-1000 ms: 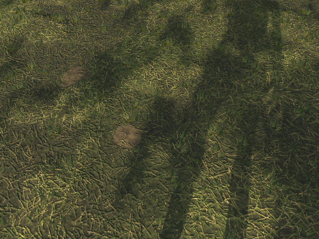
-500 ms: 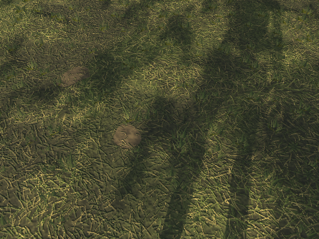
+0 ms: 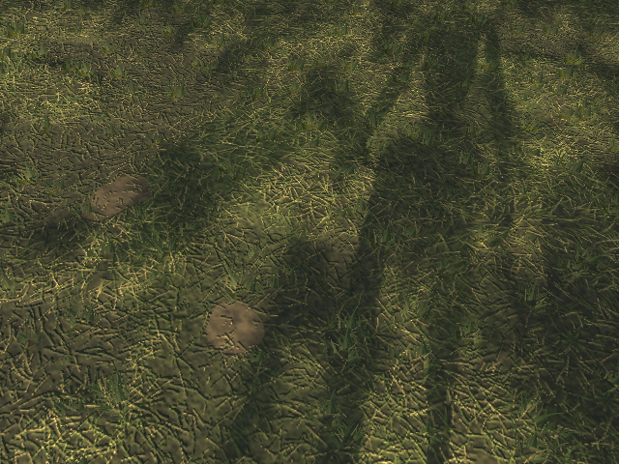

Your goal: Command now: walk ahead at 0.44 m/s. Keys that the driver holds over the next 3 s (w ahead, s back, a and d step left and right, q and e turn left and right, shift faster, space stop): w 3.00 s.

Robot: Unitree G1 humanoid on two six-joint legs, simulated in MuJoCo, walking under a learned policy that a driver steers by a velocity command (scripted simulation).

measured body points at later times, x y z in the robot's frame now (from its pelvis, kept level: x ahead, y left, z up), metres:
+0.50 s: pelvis +0.29 -0.07 +0.00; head +0.31 -0.07 +0.45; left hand +0.32 +0.20 -0.14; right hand +0.40 -0.33 -0.13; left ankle +0.34 +0.10 -0.66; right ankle +0.31 -0.14 -0.75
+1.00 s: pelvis +0.59 +0.01 +0.00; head +0.61 +0.02 +0.45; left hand +0.67 +0.28 -0.14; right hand +0.65 -0.25 -0.13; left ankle +0.62 +0.09 -0.75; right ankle +0.56 -0.15 -0.66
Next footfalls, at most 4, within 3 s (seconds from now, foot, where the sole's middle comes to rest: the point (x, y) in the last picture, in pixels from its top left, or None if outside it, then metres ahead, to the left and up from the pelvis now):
0.26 right None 0.35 -0.15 -0.78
0.82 left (257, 409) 0.66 0.10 -0.78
1.38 right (349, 294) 0.98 -0.14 -0.78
1.92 left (259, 214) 1.29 0.10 -0.78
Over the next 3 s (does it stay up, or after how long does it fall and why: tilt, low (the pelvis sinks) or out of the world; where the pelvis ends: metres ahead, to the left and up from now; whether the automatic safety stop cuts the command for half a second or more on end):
stays up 1.71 -0.03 -0.01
